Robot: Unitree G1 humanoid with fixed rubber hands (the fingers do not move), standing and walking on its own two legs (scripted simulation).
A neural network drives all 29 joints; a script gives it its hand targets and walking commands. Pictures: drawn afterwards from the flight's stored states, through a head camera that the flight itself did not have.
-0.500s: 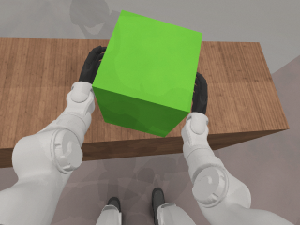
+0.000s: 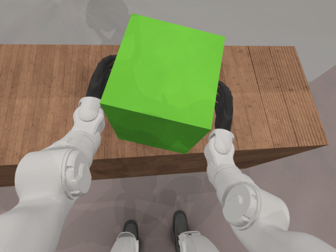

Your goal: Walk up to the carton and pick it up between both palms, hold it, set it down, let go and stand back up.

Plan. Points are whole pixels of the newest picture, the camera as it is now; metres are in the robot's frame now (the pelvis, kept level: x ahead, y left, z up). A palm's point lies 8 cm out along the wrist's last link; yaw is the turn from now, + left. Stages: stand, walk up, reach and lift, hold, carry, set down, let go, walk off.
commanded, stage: reach and lift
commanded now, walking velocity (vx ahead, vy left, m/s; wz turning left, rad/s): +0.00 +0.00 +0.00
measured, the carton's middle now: (163, 95) +0.48 -0.01 -0.04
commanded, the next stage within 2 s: none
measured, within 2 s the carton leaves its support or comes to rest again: leaves its support in 1.08 s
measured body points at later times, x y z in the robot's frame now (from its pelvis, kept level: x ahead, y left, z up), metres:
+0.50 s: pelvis +0.00 +0.00 -0.01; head +0.18 +0.02 +0.41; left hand +0.49 +0.13 -0.01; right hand +0.42 -0.16 -0.03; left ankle -0.01 +0.12 -0.72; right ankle +0.02 -0.14 -0.72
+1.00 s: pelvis +0.00 +0.01 +0.00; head +0.12 +0.01 +0.43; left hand +0.43 +0.13 -0.01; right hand +0.39 -0.16 -0.02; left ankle -0.01 +0.12 -0.72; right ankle +0.02 -0.14 -0.72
